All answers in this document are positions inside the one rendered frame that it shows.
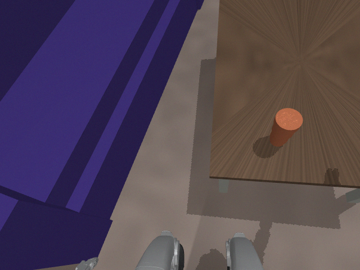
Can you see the cup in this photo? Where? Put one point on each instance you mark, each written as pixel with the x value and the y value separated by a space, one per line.
pixel 286 122

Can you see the left robot hand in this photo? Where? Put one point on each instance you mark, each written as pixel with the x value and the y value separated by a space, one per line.
pixel 87 265

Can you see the sofa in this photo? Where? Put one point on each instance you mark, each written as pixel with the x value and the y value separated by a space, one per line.
pixel 80 81

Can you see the coffee table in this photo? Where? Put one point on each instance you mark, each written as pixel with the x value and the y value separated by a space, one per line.
pixel 298 54

